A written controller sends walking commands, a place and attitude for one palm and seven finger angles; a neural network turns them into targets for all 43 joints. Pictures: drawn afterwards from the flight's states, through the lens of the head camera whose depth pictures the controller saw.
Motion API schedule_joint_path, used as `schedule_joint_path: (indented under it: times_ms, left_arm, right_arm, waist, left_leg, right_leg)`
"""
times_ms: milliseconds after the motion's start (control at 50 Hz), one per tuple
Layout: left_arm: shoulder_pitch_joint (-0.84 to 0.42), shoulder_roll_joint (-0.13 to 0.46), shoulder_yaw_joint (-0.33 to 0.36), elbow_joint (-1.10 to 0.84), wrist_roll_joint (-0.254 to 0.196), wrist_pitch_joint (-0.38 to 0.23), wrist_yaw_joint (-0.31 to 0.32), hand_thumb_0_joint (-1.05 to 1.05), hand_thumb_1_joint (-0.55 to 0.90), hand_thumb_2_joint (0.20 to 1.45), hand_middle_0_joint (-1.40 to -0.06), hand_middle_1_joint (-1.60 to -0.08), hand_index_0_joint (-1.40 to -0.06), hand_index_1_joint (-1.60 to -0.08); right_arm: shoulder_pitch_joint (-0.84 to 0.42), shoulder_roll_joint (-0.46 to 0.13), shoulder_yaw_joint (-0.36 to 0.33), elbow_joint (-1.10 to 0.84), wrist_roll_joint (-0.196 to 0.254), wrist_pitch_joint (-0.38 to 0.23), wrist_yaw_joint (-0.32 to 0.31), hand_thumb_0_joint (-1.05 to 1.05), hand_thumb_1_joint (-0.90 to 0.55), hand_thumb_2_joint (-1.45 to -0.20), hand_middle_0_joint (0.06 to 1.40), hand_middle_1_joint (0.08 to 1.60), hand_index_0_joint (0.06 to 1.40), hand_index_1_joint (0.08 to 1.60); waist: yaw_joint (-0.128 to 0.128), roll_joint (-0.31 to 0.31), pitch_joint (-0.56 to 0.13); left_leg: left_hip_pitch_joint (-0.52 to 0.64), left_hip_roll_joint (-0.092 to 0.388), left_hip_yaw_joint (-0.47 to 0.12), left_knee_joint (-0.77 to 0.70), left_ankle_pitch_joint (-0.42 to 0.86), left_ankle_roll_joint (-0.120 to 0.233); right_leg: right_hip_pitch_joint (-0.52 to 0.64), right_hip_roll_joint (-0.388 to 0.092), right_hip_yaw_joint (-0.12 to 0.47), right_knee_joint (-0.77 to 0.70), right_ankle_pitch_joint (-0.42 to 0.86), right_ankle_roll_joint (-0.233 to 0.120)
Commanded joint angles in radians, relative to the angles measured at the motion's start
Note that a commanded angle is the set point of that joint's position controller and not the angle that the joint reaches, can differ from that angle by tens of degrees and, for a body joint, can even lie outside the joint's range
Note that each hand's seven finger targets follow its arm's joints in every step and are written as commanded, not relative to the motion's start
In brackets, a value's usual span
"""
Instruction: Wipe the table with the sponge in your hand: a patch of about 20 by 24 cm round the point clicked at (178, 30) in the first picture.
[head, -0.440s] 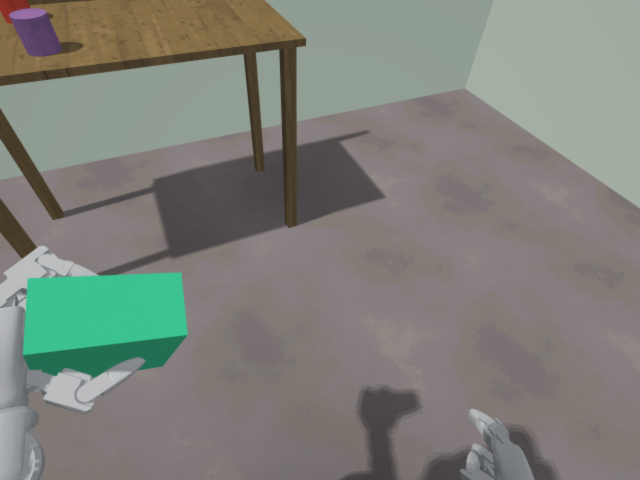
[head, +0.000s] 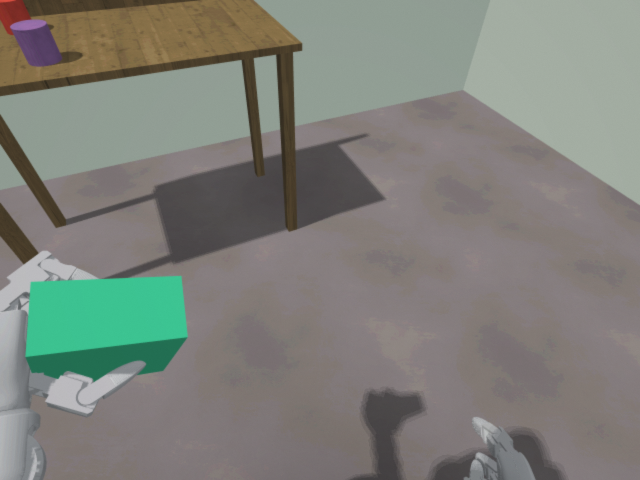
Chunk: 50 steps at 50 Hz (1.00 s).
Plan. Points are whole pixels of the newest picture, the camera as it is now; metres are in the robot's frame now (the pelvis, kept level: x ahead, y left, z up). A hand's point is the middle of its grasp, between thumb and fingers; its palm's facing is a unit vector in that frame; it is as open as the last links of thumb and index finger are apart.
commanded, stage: walk to a spot facing it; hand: left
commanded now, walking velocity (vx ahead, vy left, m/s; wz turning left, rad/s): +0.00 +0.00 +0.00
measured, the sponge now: (130, 332) +0.22 +0.21 +0.14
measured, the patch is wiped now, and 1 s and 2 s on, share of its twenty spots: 0.00 0.00 0.00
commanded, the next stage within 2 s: none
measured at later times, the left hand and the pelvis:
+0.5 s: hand (35, 312) +0.23 +0.30 +0.15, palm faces +0.53 -0.76 -0.38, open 10.1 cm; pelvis +0.05 +0.02 -0.01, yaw +8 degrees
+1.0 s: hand (112, 236) +0.32 +0.26 +0.16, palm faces +0.58 -0.66 -0.48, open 10.1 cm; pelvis +0.19 -0.03 +0.00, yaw +17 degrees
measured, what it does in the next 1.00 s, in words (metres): walks ahead, turning left: right foot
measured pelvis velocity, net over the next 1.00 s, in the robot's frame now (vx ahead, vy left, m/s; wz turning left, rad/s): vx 0.19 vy -0.03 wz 0.30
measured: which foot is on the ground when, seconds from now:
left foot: down 0.00-0.78, up 0.80-1.00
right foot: down 0.00-0.38, up 0.40-0.74, down 0.76-1.00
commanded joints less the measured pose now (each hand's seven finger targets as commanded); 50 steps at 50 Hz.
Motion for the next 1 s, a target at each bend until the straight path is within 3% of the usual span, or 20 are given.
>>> schedule_joint_path:
  times_ms: [0, 60, 180, 280, 320, 340, 360, 380, 400, 460, 540, 640, 700, 720, 740, 760, 780, 840, 900, 980]
  left_arm:
    - [-0.102, 0.177, 0.114, -0.249, -0.002, -0.073, 0.028, 0.0, 0.1, 1.3, -1.2, -1.6, -1.2, -1.6]
    - [-0.082, 0.171, 0.113, -0.249, -0.004, -0.074, 0.027, 0.0, 0.1, 1.3, -1.2, -1.6, -1.2, -1.6]
    - [-0.069, 0.187, 0.13, -0.265, 0.003, -0.049, 0.042, 0.0, 0.1, 1.3, -1.2, -1.6, -1.2, -1.6]
    - [-0.067, 0.224, 0.175, -0.281, -0.005, -0.071, 0.055, 0.0, 0.1, 1.3, -1.2, -1.6, -1.2, -1.6]
    - [-0.055, 0.208, 0.162, -0.275, -0.008, -0.071, 0.05, 0.0, 0.1, 1.3, -1.2, -1.6, -1.2, -1.6]
    - [-0.051, 0.182, 0.136, -0.275, -0.012, -0.065, 0.041, 0.0, 0.1, 1.3, -1.2, -1.6, -1.2, -1.6]
    - [-0.072, 0.175, 0.123, -0.309, -0.007, -0.069, 0.036, 0.0, 0.1, 1.3, -1.2, -1.6, -1.2, -1.6]
    - [-0.105, 0.174, 0.123, -0.334, 0.005, -0.08, 0.038, 0.0, 0.1, 1.3, -1.2, -1.6, -1.2, -1.6]
    - [-0.137, 0.215, 0.134, -0.307, 0.031, -0.088, 0.041, 0.0, 0.1, 1.3, -1.2, -1.6, -1.2, -1.6]
    - [-0.173, 0.205, 0.121, -0.331, 0.028, -0.099, 0.034, 0.0, 0.1, 1.3, -1.2, -1.6, -1.2, -1.6]
    - [-0.048, 0.163, 0.101, -0.341, 0.005, -0.086, 0.019, 0.0, 0.1, 1.3, -1.2, -1.6, -1.2, -1.6]
    - [0.0, 0.194, 0.147, -0.313, -0.012, -0.077, 0.012, 0.0, 0.1, 1.3, -1.2, -1.6, -1.2, -1.6]
    - [-0.005, 0.213, 0.171, -0.281, -0.014, -0.068, 0.011, 0.0, 0.1, 1.3, -1.2, -1.6, -1.2, -1.6]
    - [-0.021, 0.219, 0.167, -0.272, -0.008, -0.063, 0.011, 0.0, 0.1, 1.3, -1.2, -1.6, -1.2, -1.6]
    - [-0.013, 0.239, 0.179, -0.248, -0.001, -0.051, 0.014, 0.0, 0.1, 1.3, -1.2, -1.6, -1.2, -1.6]
    - [-0.047, 0.266, 0.206, -0.263, -0.018, -0.051, 0.019, 0.0, 0.1, 1.3, -1.2, -1.6, -1.2, -1.6]
    - [-0.092, 0.255, 0.207, -0.273, -0.015, -0.065, 0.023, 0.0, 0.1, 1.3, -1.2, -1.6, -1.2, -1.6]
    - [0.012, 0.262, 0.217, -0.247, -0.012, -0.084, 0.003, 0.0, 0.1, 1.3, -1.2, -1.6, -1.2, -1.6]
    - [-0.05, 0.221, 0.173, -0.266, -0.009, -0.1, 0.004, 0.0, 0.1, 1.3, -1.2, -1.6, -1.2, -1.6]
    - [-0.078, 0.229, 0.169, -0.294, -0.008, -0.096, 0.023, 0.0, 0.1, 1.3, -1.2, -1.6, -1.2, -1.6]
  right_arm:
    - [-0.101, -0.116, -0.049, -0.165, 0.005, -0.054, -0.011, 0.0, -0.9, -0.9, 0.2, 0.3, 0.2, 0.3]
    - [-0.101, -0.114, -0.05, -0.163, 0.005, -0.055, -0.008, 0.0, -0.9, -0.9, 0.2, 0.3, 0.2, 0.3]
    - [-0.096, -0.116, -0.058, -0.168, -0.003, -0.028, -0.017, 0.0, -0.9, -0.9, 0.2, 0.3, 0.2, 0.3]
    - [-0.072, -0.103, -0.058, -0.142, -0.008, -0.036, -0.013, 0.0, -0.9, -0.9, 0.2, 0.3, 0.2, 0.3]
    - [-0.067, -0.097, -0.058, -0.14, -0.005, -0.034, -0.01, 0.0, -0.9, -0.9, 0.2, 0.3, 0.2, 0.3]
    - [-0.062, -0.111, -0.06, -0.143, -0.001, -0.031, -0.013, 0.0, -0.9, -0.9, 0.2, 0.3, 0.2, 0.3]
    - [-0.066, -0.125, -0.058, -0.145, 0.002, -0.028, -0.014, 0.0, -0.9, -0.9, 0.2, 0.3, 0.2, 0.3]
    - [-0.07, -0.125, -0.058, -0.144, 0.003, -0.036, -0.011, 0.0, -0.9, -0.9, 0.2, 0.3, 0.2, 0.3]
    - [-0.077, -0.095, -0.047, -0.134, -0.008, -0.049, -0.012, 0.0, -0.9, -0.9, 0.2, 0.3, 0.2, 0.3]
    - [-0.053, -0.121, -0.069, -0.102, -0.017, -0.071, -0.001, 0.0, -0.9, -0.9, 0.2, 0.3, 0.2, 0.3]
    - [-0.043, -0.112, -0.068, -0.101, -0.004, -0.08, 0.011, 0.0, -0.9, -0.9, 0.2, 0.3, 0.2, 0.3]
    - [-0.057, -0.104, -0.064, -0.106, -0.008, -0.065, 0.007, 0.0, -0.9, -0.9, 0.2, 0.3, 0.2, 0.3]
    - [-0.088, -0.097, -0.059, -0.112, -0.007, -0.039, -0.001, 0.0, -0.9, -0.9, 0.2, 0.3, 0.2, 0.3]
    - [-0.089, -0.089, -0.061, -0.111, -0.002, -0.03, 0.0, 0.0, -0.9, -0.9, 0.2, 0.3, 0.2, 0.3]
    - [-0.075, -0.063, -0.063, -0.119, 0.002, -0.019, 0.002, 0.0, -0.9, -0.9, 0.2, 0.3, 0.2, 0.3]
    - [-0.13, -0.091, -0.066, -0.144, 0.004, -0.019, -0.003, 0.0, -0.9, -0.9, 0.2, 0.3, 0.2, 0.3]
    - [-0.123, -0.099, -0.071, -0.129, -0.003, -0.021, -0.001, 0.0, -0.9, -0.9, 0.2, 0.3, 0.2, 0.3]
    - [-0.15, -0.1, -0.07, -0.131, 0.003, 0.012, 0.007, 0.0, -0.9, -0.9, 0.2, 0.3, 0.2, 0.3]
    - [-0.139, -0.092, -0.058, -0.134, -0.006, 0.032, 0.009, 0.0, -0.9, -0.9, 0.2, 0.3, 0.2, 0.3]
    - [-0.129, -0.093, -0.074, -0.168, -0.005, 0.023, 0.006, 0.0, -0.9, -0.9, 0.2, 0.3, 0.2, 0.3]
  waist:
    - [-0.002, 0.043, -0.079]
    - [-0.002, 0.047, -0.087]
    - [-0.02, 0.012, -0.022]
    - [-0.017, -0.12, -0.089]
    - [-0.024, -0.087, -0.076]
    - [-0.037, 0.038, -0.037]
    - [-0.045, 0.242, 0.026]
    - [-0.052, 0.396, 0.047]
    - [-0.048, 0.308, 0.092]
    - [-0.029, 0.12, 0.017]
    - [-0.017, 0.215, -0.072]
    - [-0.024, 0.212, -0.089]
    - [0.0, 0.149, -0.133]
    - [0.004, 0.031, -0.169]
    - [0.004, -0.231, -0.214]
    - [0.011, -0.276, -0.166]
    - [-0.002, -0.19, -0.14]
    - [0.006, -0.052, 0.003]
    - [-0.014, -0.09, 0.03]
    - [0.008, -0.116, 0.022]
  left_leg:
    - [-0.061, 0.058, -0.046, -0.148, -0.096, 0.018]
    - [-0.061, 0.06, -0.048, -0.143, -0.105, 0.021]
    - [-0.169, 0.041, -0.087, -0.053, -0.423, 0.061]
    - [-0.243, 0.0, -0.001, 0.138, -0.17, 0.043]
    - [-0.106, 0.005, 0.021, 0.072, -0.216, 0.04]
    - [-0.024, 0.034, -0.056, -0.05, -0.307, 0.063]
    - [0.028, 0.156, -0.298, -0.194, -0.43, 0.119]
    - [0.01, 0.302, -0.597, -0.343, -0.527, 0.197]
    - [-0.007, 0.336, -0.677, -0.351, -0.498, 0.23]
    - [0.133, 0.29, -0.524, -0.225, -0.061, 0.234]
    - [0.196, 0.195, -0.295, -0.18, 0.146, 0.193]
    - [0.195, 0.186, -0.226, -0.136, 0.245, 0.17]
    - [0.028, 0.162, -0.167, 0.014, 0.234, 0.131]
    - [-0.12, 0.127, -0.114, 0.173, 0.136, 0.105]
    - [-0.319, 0.011, 0.016, 0.468, -0.084, 0.055]
    - [-0.487, -0.04, 0.005, 0.694, -0.34, 0.018]
    - [-0.486, 0.016, -0.061, 0.777, -0.285, 0.009]
    - [-0.474, 0.079, -0.048, 0.824, -0.175, -0.02]
    - [-0.455, 0.1, 0.023, 0.71, -0.087, -0.034]
    - [-0.349, 0.091, 0.139, 0.39, -0.027, -0.021]
  right_leg:
    - [0.088, -0.04, 0.047, -0.075, -0.073, -0.01]
    - [0.096, -0.05, 0.043, -0.068, -0.078, -0.009]
    - [-0.013, -0.129, 0.094, -0.072, -0.521, -0.063]
    - [0.176, -0.274, 0.179, -0.023, -0.292, -0.13]
    - [0.038, -0.286, 0.147, 0.011, -0.346, -0.119]
    - [-0.101, -0.209, 0.048, 0.107, -0.467, -0.077]
    - [-0.258, -0.071, -0.075, 0.317, -0.488, -0.015]
    - [-0.327, 0.005, -0.096, 0.574, -0.464, 0.009]
    - [-0.377, -0.066, -0.005, 0.658, -0.381, -0.005]
    - [-0.392, -0.08, -0.01, 0.628, -0.345, 0.016]
    - [-0.295, -0.055, -0.094, 0.499, -0.254, 0.028]
    - [-0.162, -0.02, -0.166, 0.239, -0.22, 0.031]
    - [0.168, -0.015, -0.177, -0.031, -0.115, 0.01]
    - [0.35, -0.12, -0.06, -0.067, -0.103, -0.032]
    - [0.494, -0.349, 0.251, -0.114, -0.112, -0.121]
    - [0.479, -0.505, 0.493, -0.167, -0.025, -0.198]
    - [0.41, -0.51, 0.411, -0.167, -0.073, -0.196]
    - [0.201, -0.422, 0.224, -0.18, -0.003, -0.177]
    - [0.169, -0.368, -0.027, -0.187, 0.167, -0.138]
    - [0.208, -0.339, -0.122, -0.157, 0.356, -0.124]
